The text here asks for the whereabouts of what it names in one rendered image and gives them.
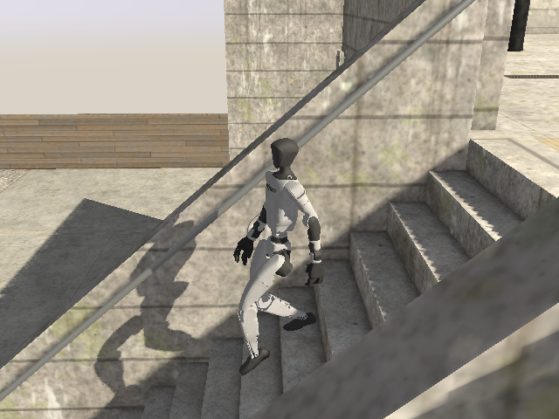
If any robot left forearm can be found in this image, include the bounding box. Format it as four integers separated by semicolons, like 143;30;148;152
307;216;321;264

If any robot left shin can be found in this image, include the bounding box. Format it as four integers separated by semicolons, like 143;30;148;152
236;306;259;359

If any left robot upper arm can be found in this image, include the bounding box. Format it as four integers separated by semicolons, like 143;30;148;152
284;180;319;228

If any robot right forearm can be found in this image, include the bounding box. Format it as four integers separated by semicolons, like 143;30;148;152
247;205;267;241

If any robot left hand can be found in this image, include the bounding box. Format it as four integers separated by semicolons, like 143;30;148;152
305;263;325;286

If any right robot upper arm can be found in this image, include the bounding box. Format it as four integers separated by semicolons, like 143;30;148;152
264;169;277;209

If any humanoid robot head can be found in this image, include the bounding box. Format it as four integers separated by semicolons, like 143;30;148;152
271;138;299;180

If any robot right hand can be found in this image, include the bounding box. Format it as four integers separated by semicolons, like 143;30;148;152
233;236;254;265

